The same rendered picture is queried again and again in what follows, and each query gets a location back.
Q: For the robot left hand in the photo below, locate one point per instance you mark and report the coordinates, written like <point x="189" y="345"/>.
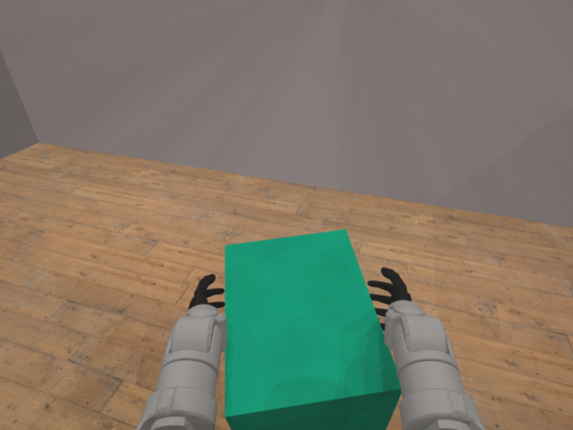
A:
<point x="201" y="293"/>

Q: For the robot right forearm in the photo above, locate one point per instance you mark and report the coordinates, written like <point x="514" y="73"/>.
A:
<point x="433" y="396"/>

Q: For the robot right hand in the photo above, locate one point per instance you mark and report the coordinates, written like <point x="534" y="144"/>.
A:
<point x="397" y="290"/>

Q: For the carton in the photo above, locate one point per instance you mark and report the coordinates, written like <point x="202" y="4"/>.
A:
<point x="305" y="348"/>

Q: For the robot left forearm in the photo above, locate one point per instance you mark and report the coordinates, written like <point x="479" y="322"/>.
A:
<point x="185" y="391"/>

